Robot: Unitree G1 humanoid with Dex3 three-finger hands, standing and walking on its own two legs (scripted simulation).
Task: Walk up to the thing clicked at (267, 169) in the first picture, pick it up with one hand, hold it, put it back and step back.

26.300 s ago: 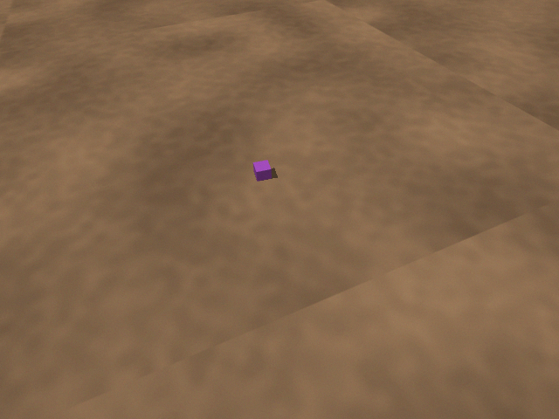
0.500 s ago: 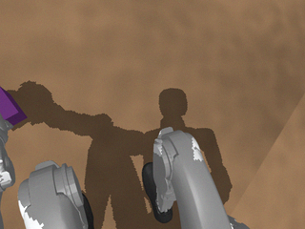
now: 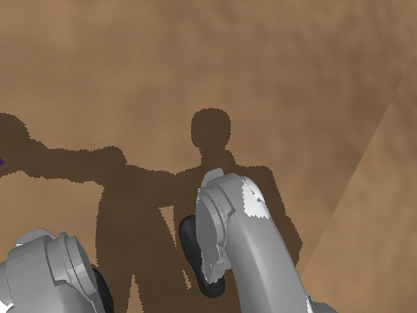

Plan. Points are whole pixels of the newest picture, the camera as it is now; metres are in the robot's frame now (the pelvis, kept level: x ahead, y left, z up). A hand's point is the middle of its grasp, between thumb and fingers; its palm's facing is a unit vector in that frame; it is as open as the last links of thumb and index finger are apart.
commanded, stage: rest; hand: left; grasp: from above
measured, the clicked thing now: out of the picture +0.46 +0.31 -0.26
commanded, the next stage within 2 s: open in 0.42 s
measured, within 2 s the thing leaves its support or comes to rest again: rests again in 0.12 s
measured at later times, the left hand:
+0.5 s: hand out of the picture +0.46 +0.31 -0.24, palm faces -0.36 -0.26 -0.90, open 11.1 cm
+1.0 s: hand out of the picture +0.46 +0.31 -0.24, palm faces -0.37 -0.24 -0.90, open 12.9 cm
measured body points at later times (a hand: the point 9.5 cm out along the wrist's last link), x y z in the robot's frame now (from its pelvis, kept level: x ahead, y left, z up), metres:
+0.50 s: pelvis +0.00 +0.00 +0.00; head +0.28 +0.10 +0.33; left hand +0.48 +0.31 -0.19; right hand +0.02 -0.25 -0.06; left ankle +0.06 +0.13 -0.27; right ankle +0.11 -0.12 -0.27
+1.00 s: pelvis -0.01 +0.00 +0.00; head +0.28 +0.11 +0.33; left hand +0.48 +0.32 -0.19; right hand -0.01 -0.25 -0.04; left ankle +0.06 +0.13 -0.27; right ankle +0.11 -0.12 -0.27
